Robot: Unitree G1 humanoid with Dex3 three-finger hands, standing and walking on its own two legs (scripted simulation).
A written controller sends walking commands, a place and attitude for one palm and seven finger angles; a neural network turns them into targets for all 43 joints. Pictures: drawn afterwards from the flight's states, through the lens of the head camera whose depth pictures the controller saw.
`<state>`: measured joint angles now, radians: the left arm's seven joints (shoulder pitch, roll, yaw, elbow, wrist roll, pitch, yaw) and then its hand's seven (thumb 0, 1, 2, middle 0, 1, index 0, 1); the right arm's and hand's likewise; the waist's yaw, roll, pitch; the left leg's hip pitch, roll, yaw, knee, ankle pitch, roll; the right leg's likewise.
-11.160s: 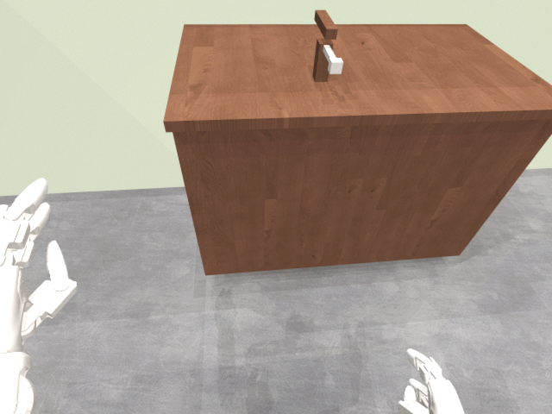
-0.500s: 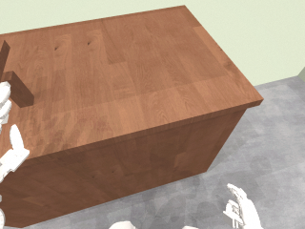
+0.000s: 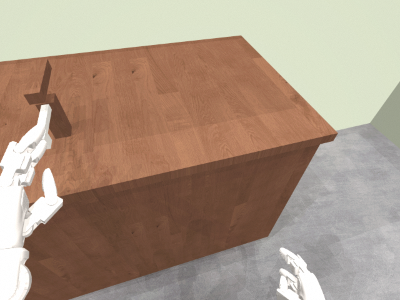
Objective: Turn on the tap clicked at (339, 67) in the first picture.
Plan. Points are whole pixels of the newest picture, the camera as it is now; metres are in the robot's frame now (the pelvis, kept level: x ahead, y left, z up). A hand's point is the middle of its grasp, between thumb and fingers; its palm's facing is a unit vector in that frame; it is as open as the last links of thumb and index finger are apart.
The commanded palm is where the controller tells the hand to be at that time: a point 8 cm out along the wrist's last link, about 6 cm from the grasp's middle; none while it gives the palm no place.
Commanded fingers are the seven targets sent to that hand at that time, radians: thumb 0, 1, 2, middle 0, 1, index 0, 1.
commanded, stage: come to a stop and stand still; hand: left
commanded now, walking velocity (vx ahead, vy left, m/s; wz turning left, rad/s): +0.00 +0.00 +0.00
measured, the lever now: (40, 140) +0.36 +0.33 +0.14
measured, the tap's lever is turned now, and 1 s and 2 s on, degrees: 0 0 0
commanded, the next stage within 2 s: look again from close up in 0.36 s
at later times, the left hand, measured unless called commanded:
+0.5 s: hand (32, 201) +0.21 +0.26 +0.17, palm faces +0.45 -0.81 -0.37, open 7.4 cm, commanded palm +0.15 +0.28 +0.18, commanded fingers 0.00 0.90 0.90 -0.20 -0.30 -0.20 -0.30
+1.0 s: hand (65, 156) +0.29 +0.24 +0.17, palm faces +0.41 -0.82 -0.41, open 7.4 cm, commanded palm +0.22 +0.28 +0.18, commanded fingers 0.00 0.90 0.90 -0.20 -0.30 -0.20 -0.30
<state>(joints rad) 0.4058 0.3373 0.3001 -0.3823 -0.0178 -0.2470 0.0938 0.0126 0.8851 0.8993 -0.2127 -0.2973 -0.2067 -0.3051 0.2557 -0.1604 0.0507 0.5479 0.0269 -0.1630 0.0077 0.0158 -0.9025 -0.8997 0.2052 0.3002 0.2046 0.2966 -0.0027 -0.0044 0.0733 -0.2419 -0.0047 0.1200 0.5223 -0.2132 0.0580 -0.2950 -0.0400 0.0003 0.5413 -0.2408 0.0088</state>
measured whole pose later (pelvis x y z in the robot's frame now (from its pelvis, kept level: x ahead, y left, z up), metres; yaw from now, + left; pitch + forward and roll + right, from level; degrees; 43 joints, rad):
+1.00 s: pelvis +0.08 -0.01 +0.01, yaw +4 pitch +1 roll -1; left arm 0.45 0.38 0.37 -0.53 -0.05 -0.19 0.12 0.01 0.89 0.90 -0.21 -0.30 -0.21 -0.31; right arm 0.18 -0.19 0.02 0.55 0.02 -0.11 -0.03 0.02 -0.90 -0.90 0.20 0.30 0.20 0.30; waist 0.01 -0.01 0.07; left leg -0.19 0.01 0.05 0.45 -0.27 0.02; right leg -0.19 0.02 0.02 0.40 -0.22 0.00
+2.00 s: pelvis -0.04 -0.01 +0.00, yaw +8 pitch -6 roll -1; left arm 0.34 0.36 0.34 -0.39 0.00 -0.22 0.09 0.01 0.89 0.90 -0.21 -0.30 -0.21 -0.31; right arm 0.23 -0.16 0.02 0.56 0.01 -0.16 0.00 0.02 -0.90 -0.90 0.20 0.30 0.20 0.30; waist 0.01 -0.03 0.11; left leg -0.29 -0.01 0.09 0.54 -0.27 0.05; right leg -0.28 0.01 0.05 0.53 -0.26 0.00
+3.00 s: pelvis -0.09 +0.04 +0.01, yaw +3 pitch -1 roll +0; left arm 0.47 0.38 0.38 -0.47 -0.04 -0.21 0.13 0.01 0.88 0.90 -0.21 -0.30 -0.21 -0.31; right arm 0.22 -0.20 0.01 0.58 0.01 -0.11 -0.03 0.02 -0.90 -0.90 0.20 0.30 0.20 0.30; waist 0.02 0.00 0.05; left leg -0.21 0.00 0.03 0.45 -0.23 0.02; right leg -0.21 0.04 0.01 0.44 -0.22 -0.03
